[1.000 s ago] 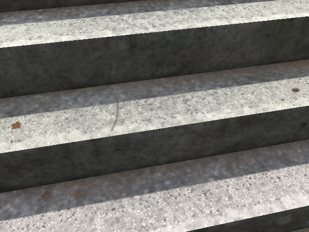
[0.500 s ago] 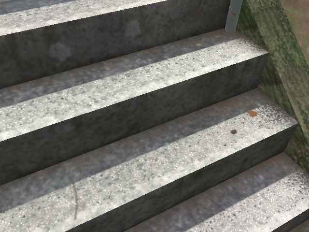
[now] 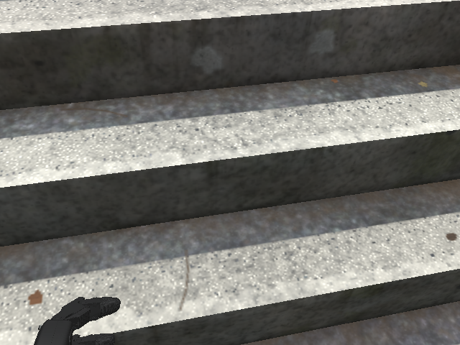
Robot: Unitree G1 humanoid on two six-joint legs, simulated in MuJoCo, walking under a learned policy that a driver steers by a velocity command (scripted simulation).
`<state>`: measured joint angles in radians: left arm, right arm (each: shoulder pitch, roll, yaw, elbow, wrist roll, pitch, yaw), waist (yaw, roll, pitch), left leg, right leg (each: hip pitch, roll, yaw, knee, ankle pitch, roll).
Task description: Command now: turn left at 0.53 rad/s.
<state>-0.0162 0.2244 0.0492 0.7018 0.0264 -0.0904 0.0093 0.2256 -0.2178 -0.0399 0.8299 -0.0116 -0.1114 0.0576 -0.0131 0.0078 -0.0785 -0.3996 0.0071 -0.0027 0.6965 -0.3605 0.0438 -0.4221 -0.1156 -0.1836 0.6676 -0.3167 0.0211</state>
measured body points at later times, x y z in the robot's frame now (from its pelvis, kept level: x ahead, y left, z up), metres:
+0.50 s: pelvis +0.02 -0.03 +0.00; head +0.03 -0.02 +0.45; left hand +0.12 +0.24 -0.09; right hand +0.28 -0.20 -0.07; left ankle +0.00 +0.10 -0.72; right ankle +0.04 -0.13 -0.72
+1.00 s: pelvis +0.05 -0.03 +0.01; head +0.05 -0.03 +0.46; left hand +0.18 +0.20 -0.09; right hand +0.18 -0.23 -0.12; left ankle +0.00 +0.09 -0.71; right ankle +0.04 -0.13 -0.72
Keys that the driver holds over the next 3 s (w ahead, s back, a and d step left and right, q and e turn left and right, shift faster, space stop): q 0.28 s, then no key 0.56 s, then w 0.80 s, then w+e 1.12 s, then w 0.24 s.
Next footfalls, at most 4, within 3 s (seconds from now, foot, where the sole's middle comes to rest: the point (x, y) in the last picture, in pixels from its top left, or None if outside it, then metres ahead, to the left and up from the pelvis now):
0.44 right None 0.08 -0.12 -0.76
1.32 left None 0.24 0.30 -0.57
1.90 right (133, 279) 0.53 0.22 -0.38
2.30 left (18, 142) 0.75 0.48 -0.19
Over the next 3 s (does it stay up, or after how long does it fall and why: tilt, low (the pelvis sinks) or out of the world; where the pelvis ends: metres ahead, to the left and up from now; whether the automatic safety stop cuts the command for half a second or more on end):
stays up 0.95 0.29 0.66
